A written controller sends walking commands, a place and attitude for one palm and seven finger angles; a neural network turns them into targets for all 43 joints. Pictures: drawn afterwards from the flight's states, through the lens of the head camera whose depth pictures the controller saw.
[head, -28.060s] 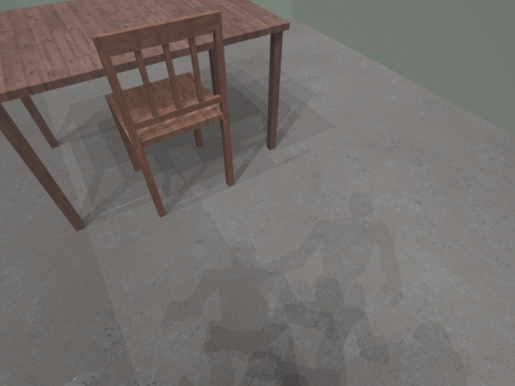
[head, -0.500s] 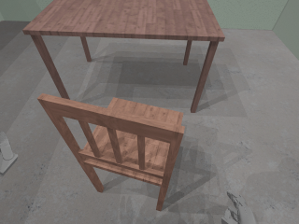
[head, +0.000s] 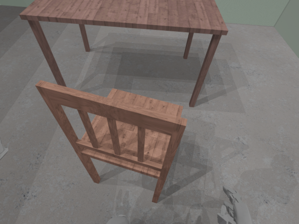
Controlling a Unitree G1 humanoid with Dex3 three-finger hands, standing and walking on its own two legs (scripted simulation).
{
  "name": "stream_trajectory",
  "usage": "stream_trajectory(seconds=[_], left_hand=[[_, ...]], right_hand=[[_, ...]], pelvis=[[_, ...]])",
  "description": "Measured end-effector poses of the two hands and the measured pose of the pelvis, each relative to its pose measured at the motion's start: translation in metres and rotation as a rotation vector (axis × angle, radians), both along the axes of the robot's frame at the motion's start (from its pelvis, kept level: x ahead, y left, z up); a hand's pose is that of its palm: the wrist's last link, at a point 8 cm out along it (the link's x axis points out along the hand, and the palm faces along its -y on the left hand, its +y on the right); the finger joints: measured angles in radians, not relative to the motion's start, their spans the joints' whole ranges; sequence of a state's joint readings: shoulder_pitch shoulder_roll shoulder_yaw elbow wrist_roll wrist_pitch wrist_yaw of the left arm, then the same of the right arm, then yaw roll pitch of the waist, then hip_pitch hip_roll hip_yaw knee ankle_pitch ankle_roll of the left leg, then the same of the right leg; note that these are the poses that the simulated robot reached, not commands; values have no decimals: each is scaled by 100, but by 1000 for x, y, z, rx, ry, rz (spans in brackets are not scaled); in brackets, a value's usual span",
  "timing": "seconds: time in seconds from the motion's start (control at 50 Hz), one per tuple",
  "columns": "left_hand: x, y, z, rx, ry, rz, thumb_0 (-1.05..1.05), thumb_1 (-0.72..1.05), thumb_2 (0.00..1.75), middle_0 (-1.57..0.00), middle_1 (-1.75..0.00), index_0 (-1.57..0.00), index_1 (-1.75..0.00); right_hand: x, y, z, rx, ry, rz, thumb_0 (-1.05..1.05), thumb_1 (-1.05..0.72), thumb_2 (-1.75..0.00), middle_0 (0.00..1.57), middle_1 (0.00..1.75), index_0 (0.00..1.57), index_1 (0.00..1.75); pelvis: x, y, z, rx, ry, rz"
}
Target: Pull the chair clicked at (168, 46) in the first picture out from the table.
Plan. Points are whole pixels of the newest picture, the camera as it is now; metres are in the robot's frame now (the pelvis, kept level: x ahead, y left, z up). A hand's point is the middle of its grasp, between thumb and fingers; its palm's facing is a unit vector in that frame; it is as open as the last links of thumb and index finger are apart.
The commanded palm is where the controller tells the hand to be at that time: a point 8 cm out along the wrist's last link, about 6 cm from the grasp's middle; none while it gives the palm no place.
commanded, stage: step back with the hand held close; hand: left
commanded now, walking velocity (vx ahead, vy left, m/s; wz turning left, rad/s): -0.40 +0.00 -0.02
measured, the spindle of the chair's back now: (114, 137) +0.39 +0.15 -0.08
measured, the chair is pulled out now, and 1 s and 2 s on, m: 0.63 0.63 0.63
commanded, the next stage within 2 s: stop stepping back and stand still in 0.48 s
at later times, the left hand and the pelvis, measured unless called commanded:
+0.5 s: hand out of the picture +0.14 +0.24 +0.19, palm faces +0.38 -0.80 -0.47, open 7.4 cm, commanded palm +0.08 +0.29 +0.19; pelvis -0.07 -0.01 +0.02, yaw -2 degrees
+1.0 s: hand out of the picture +0.02 +0.22 +0.18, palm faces +0.41 -0.77 -0.49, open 7.4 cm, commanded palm -0.03 +0.26 +0.19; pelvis -0.18 -0.04 +0.02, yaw -1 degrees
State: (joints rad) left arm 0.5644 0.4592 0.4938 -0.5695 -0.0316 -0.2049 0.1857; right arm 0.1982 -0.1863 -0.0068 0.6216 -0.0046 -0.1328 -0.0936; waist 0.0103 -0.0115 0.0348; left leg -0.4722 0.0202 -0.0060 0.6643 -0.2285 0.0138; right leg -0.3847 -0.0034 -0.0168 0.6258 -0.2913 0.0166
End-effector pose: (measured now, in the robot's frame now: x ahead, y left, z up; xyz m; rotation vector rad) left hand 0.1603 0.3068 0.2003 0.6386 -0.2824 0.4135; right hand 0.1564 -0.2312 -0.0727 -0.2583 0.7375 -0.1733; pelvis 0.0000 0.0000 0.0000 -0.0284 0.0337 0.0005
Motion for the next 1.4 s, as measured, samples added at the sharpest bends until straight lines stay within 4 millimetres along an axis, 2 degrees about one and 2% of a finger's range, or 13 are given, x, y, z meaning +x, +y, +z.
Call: stream_trajectory(seconds=[0.18,0.32,0.38,0.54,0.62,0.68,0.82,0.9,1.02,1.12,1.26,1.38,1.4], left_hand=[[-15,-29,-1,-66,2,-63,2,89,90,-22,-30,-21,-30],[-28,-3,-3,-20,18,-50,1,89,90,-22,-30,-21,-30],[-38,0,-5,-45,41,-40,2,89,90,-22,-30,-21,-30],[-73,-37,13,-42,4,-115,2,89,90,-22,-30,-21,-30],[-93,-53,12,7,38,-119,2,89,90,-22,-30,-21,-30],[-110,-63,6,-25,91,-114,1,89,90,-22,-30,-21,-30],[-141,-58,-5,-79,101,-67,2,89,90,-22,-30,-21,-30],[-159,-53,0,-79,43,-73,2,89,90,-22,-30,-21,-30],[-186,-47,3,-62,23,-25,2,89,90,-22,-30,-21,-30],[-196,-48,2,-106,-1,14,2,89,90,-22,-30,-21,-30],[-196,-52,2,-110,0,4,2,89,90,-22,-30,-21,-30],[-188,-47,-2,-102,25,2,2,89,90,-22,-30,-21,-30],[-184,-44,-10,-95,56,0,1,89,90,-21,-30,-21,-30]], right_hand=[[-6,-8,0,21,15,27,1,-90,-90,21,30,21,30],[-25,-8,12,-25,17,-14,1,-90,-90,20,30,20,30],[-37,-3,16,-13,2,-6,1,-90,-90,20,30,20,30],[-79,0,11,58,-11,38,1,-90,-90,20,30,21,30],[-104,-15,-3,90,1,39,1,-90,-90,21,30,21,30],[-131,-33,-3,101,31,-10,1,-90,-90,21,30,21,30],[-186,-72,11,-7,33,-96,1,-90,-90,20,30,20,30],[-205,-78,19,-31,23,-112,2,-90,-90,20,30,20,30],[-213,-63,18,13,-18,-75,1,-90,-90,20,30,20,30],[-213,-46,12,48,-9,-19,1,-90,-90,20,30,20,30],[-208,-33,9,77,-14,7,1,-90,-90,20,30,21,30],[-204,-36,9,63,-5,-5,1,-90,-90,20,30,21,30],[-204,-37,6,66,0,6,1,-90,-90,20,30,21,30]], pelvis=[[-17,-10,5,5,-5,0],[-37,1,6,32,4,9],[-47,0,11,20,3,-1],[-85,-17,15,-4,5,-37],[-114,-33,10,-29,-1,-42],[-128,-39,13,7,-3,-60],[-147,-40,15,32,-20,-27],[-163,-38,17,37,-56,-21],[-178,-40,18,21,-65,-13],[-188,-41,18,16,-70,-11],[-191,-41,17,16,-77,-8],[-184,-38,17,13,-75,-12],[-182,-37,15,11,-63,-4]])
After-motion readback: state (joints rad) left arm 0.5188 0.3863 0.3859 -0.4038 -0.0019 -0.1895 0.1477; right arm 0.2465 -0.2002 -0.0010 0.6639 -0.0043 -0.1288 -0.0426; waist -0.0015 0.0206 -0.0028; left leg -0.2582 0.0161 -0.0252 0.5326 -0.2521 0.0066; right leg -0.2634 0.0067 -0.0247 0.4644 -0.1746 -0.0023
